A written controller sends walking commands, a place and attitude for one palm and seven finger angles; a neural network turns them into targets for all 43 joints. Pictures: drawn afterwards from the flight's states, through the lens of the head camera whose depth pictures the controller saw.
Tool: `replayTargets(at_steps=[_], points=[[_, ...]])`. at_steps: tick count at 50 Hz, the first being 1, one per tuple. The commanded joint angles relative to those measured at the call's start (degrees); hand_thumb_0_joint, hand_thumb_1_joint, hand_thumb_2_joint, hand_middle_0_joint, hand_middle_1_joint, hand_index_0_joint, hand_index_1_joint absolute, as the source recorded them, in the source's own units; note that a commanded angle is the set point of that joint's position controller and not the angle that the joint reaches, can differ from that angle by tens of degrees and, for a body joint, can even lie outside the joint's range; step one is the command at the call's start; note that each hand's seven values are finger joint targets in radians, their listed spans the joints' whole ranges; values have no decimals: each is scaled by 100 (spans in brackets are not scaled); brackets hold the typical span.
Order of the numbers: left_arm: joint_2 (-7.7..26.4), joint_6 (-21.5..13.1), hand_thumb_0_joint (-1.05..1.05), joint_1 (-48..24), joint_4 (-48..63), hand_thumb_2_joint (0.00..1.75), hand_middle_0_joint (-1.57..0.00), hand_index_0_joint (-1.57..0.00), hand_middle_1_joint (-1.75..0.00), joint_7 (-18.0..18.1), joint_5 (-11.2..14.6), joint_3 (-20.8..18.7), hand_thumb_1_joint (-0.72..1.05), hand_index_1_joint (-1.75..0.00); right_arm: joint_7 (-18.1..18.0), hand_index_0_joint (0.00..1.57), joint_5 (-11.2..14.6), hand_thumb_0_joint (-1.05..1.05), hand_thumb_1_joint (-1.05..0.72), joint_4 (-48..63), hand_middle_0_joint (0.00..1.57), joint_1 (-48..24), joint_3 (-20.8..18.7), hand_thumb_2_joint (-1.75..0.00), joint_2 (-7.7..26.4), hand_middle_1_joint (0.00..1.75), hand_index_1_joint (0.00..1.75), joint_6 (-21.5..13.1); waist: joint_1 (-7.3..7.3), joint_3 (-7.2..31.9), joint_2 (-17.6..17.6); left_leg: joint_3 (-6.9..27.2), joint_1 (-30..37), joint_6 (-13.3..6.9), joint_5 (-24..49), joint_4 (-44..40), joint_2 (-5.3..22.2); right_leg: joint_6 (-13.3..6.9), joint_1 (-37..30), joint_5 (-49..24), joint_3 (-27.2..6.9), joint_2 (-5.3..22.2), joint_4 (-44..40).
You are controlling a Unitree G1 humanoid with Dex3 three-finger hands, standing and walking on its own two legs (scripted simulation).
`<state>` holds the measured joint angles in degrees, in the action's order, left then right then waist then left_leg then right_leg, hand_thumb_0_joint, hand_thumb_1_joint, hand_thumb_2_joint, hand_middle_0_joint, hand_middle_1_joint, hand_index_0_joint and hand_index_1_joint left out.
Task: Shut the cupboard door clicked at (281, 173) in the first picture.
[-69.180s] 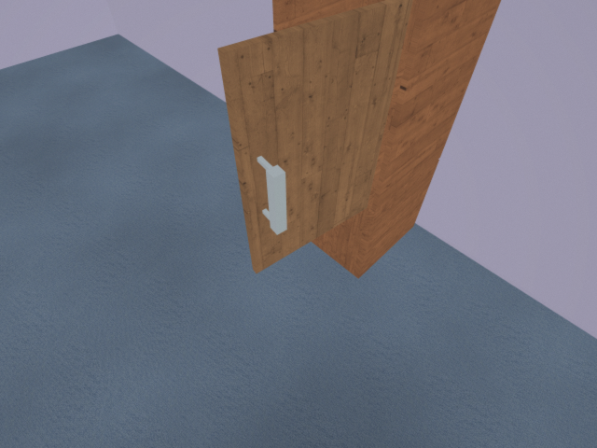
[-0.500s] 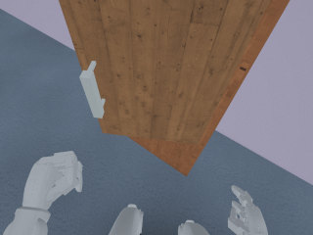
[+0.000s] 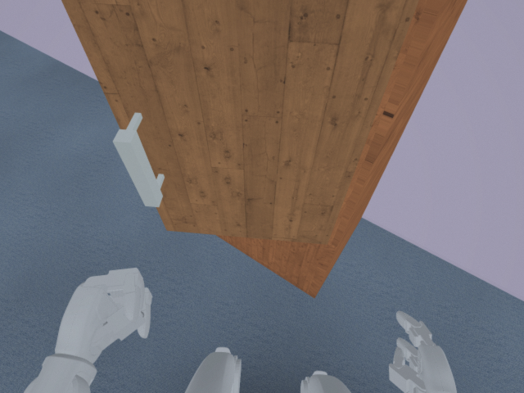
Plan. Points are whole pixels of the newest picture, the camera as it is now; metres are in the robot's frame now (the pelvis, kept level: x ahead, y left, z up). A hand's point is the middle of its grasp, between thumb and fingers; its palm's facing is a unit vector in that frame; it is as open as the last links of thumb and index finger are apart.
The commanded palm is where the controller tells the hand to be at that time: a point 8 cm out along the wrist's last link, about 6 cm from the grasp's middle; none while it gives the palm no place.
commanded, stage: bring the fist close to the handle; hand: left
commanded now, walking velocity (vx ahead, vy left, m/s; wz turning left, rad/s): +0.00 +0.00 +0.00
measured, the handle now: (145, 162) +0.47 +0.24 +0.05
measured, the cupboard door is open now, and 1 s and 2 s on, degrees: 29 29 24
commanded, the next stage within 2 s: push the door shut along its arc in 1.38 s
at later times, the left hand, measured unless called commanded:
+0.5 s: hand (135, 251) +0.29 +0.20 +0.07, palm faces -0.03 -1.00 -0.03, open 3.1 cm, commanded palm +0.28 +0.26 +0.06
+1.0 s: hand (146, 211) +0.37 +0.21 +0.05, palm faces -0.03 -1.00 -0.01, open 3.1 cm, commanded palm +0.34 +0.26 +0.06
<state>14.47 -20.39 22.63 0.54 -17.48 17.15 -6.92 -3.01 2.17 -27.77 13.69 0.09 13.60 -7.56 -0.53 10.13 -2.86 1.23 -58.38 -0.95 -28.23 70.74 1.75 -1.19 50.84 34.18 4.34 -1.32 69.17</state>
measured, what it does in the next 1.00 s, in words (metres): stands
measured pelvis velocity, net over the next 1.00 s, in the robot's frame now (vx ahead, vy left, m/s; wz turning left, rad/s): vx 0.00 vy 0.01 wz -0.02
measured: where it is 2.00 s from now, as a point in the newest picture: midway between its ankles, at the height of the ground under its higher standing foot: outside the picture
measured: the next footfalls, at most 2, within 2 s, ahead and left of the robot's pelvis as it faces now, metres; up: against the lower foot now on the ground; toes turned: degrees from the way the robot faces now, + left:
none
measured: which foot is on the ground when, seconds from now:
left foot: down 0.00-1.00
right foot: down 0.00-1.00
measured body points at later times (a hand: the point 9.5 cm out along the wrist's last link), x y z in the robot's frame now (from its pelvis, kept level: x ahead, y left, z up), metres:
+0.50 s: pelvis -0.01 +0.00 +0.00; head +0.06 +0.01 +0.45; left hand +0.29 +0.26 +0.07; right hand +0.15 -0.25 -0.08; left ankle +0.06 +0.11 -0.63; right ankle +0.00 -0.11 -0.63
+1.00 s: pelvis +0.00 +0.01 +0.01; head +0.08 +0.02 +0.45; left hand +0.36 +0.27 +0.06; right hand +0.13 -0.25 -0.09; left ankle +0.06 +0.11 -0.63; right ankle +0.00 -0.11 -0.63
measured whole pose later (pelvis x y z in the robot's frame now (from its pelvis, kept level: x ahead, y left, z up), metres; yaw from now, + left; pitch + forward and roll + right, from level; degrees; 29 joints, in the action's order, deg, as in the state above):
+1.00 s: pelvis +0.00 +0.01 +0.01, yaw -1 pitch +18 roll -3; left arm 19.2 -21.8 -17.5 -35.7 -18.1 14.7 -15.2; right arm -2.5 2.3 -33.7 14.9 1.2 14.8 -4.5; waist 2.0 8.7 -1.8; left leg -0.3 -59.5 -1.8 -26.2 67.6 1.9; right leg -0.4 52.7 31.6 2.7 -1.4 66.2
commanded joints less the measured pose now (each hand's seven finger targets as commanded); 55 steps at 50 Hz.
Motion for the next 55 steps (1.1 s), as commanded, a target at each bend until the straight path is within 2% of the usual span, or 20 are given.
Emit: replayTargets(at_steps=[1, 4, 7, 12, 14, 16, 20, 21, 24, 26, 32, 36, 40, 42, 45, 47, 50, 52, 54, 55], points=[[1022, -757, 0, -864, 1538, 90, -130, -130, -150, 188, 186, -854, 90, -150, -98, 20, -39, 0, -90, 824, 20, -182, -270, -90, 713, 30, 30, -305, 54, 1142, 105, 151, 1143, -71, 1057, -790, -110, -52, -433, -1362, -434, -81, -1076], [824, -941, 0, -1099, 1063, 90, -130, -130, -150, 216, 140, -726, 90, -150, -72, 20, -41, 0, -90, 691, 20, -200, -247, -90, 712, 30, 30, -329, 117, 967, -46, 169, 1072, -37, 790, -771, -94, -71, -92, -999, -404, -84, -1036], [665, -765, 0, -1235, 614, 90, -130, -130, -150, 24, 110, -444, 90, -150, -55, 20, 7, 0, -90, 705, 20, -165, -247, -90, 793, 30, 30, -314, 161, 1002, 5, 158, 1049, -69, 613, -828, -98, -53, -80, -790, -448, -70, -1152], [1078, -290, 0, -1961, 335, 90, -130, -130, -150, -184, 132, -672, 90, -150, -121, 20, 62, 0, -90, 695, 20, -138, -222, -90, 890, 30, 30, -258, 155, 1214, 87, 135, 1073, -105, 624, -915, -97, -24, -356, -741, -592, -27, -1359], [1172, -308, 0, -2520, 426, 90, -130, -130, -150, -90, 149, -796, 90, -150, -143, 20, 48, 0, -90, 647, 20, -168, -209, -90, 869, 30, 30, -266, 153, 1332, -32, 159, 1231, -95, 699, -955, -91, -39, -358, -844, -528, -39, -1303], [1358, -383, 0, -2553, 347, 90, -130, -130, -150, 36, 207, -1108, 90, -150, -147, 20, 33, 0, -90, 600, 20, -143, -201, -90, 866, 30, 30, -277, 48, 1426, -63, 178, 1303, -81, 834, -996, -81, -67, -439, -996, -471, -77, -1249], [1042, -508, 0, -2626, -98, 90, -130, -130, -150, 131, 178, -907, 90, -150, -79, 20, 23, 0, -90, 489, 20, -120, -211, -90, 838, 30, 30, -277, 64, 1413, -130, 176, 1509, -44, 957, -1135, -82, -57, -363, -1237, -353, -72, -1200], [1179, -459, 0, -2500, -415, 90, -130, -130, -150, 122, 158, -1054, 90, -150, -68, 20, 22, 0, -90, 450, 20, -41, -223, -90, 882, 30, 30, -248, 52, 1382, 37, 180, 1420, -56, 982, -1139, -67, -55, -411, -1275, -358, -90, -1207], [1061, -341, 0, -2826, -938, 90, -130, -130, -150, -26, 46, -828, 90, -150, -30, 20, 48, 0, -90, 425, 20, -12, -230, -90, 928, 30, 30, -161, 151, 1126, 125, 132, 1280, -57, 820, -1201, -75, -26, -316, -1177, -393, -55, -1290], [1202, -277, 0, -3013, -1149, 90, -130, -130, -150, -110, 73, -963, 90, -150, -40, 20, 57, 0, -90, 408, 20, 51, -251, -90, 980, 30, 30, -122, 154, 1134, 186, 130, 1263, -73, 799, -1199, -69, -28, -345, -1159, -424, -61, -1339], [1268, -655, 0, -4282, -803, 90, -130, -130, -150, -70, 103, -959, 90, -150, -59, 20, 37, 0, -90, 296, 20, 26, -273, -90, 1010, 30, 30, -171, 233, 1623, -260, 306, 1959, -18, 959, -1281, -15, -85, -71, -1250, -259, -69, -1180], [1459, -819, 0, -4540, -1211, 90, -130, -130, -150, 41, -17, -1094, 90, -150, -48, 20, 8, 0, -90, 121, 20, 137, -282, -90, 1047, 30, 30, -170, 240, 1731, -210, 393, 2077, 7, 1081, -1288, 13, -102, 54, -1312, -205, -93, -1079], [1321, -588, 0, -4772, -1958, 90, -130, -130, -150, 5, -175, -920, 90, -150, -1, 20, 24, 0, -90, 75, 20, 170, -275, -90, 1058, 30, 30, -44, 260, 1490, -251, 386, 2006, 39, 819, -1425, 25, -88, 190, -1178, -186, -68, -1151], [1248, -453, 0, -4958, -2151, 90, -130, -130, -150, -32, -193, -849, 90, -150, 14, 20, 31, 0, -90, 89, 20, 220, -269, -90, 1068, 30, 30, 1, 275, 1545, -219, 383, 2038, 25, 860, -1438, 19, -85, 136, -1226, -181, -59, -1190], [1578, -413, 0, -5375, -2384, 90, -130, -130, -150, -43, -150, -1170, 90, -150, -8, 20, 32, 0, -90, 70, 20, 276, -275, -90, 1102, 30, 30, 85, 272, 1658, 58, 308, 1919, -9, 1080, -1335, 1, -80, -104, -1461, -246, -67, -1228], [1739, -531, 0, -5610, -2389, 90, -130, -130, -150, -49, -116, -1338, 90, -150, -8, 20, 15, 0, -90, 48, 20, 297, -271, -90, 1090, 30, 30, 107, 256, 1903, 22, 285, 1967, -10, 1303, -1239, 6, -76, -182, -1659, -268, -63, -1152], [1734, -733, 0, -5664, -2488, 90, -130, -130, -150, -122, -90, -1368, 90, -150, 18, 20, 9, 0, -90, 18, 20, 317, -271, -90, 1057, 30, 30, 125, 218, 2087, -78, 235, 2053, -3, 1570, -1160, -3, -75, -281, -1898, -304, -75, -1095], [1654, -795, 0, -5214, -2432, 90, -130, -130, -150, -195, -83, -1331, 90, -150, 79, 20, -6, 0, -90, 71, 20, 329, -283, -90, 1041, 30, 30, 128, 98, 2236, -330, 223, 2267, 22, 1877, -1177, -11, -96, -327, -2110, -280, -72, -1058], [1512, -734, 0, -5038, -2520, 90, -130, -130, -150, -291, -61, -1183, 90, -150, 121, 20, 17, 0, -90, 74, 20, 351, -302, -90, 1042, 30, 30, 172, 170, 2077, -132, 185, 2186, -2, 1858, -1187, -15, -67, -366, -2182, -290, -85, -1130], [1622, -693, 0, -4849, -2577, 90, -130, -130, -150, -320, -52, -1308, 90, -150, 126, 20, 25, 0, -90, 82, 20, 375, -323, -90, 1058, 30, 30, 209, 136, 2027, -24, 149, 2068, -17, 1867, -1192, -17, -59, -463, -2250, -308, -86, -1154]])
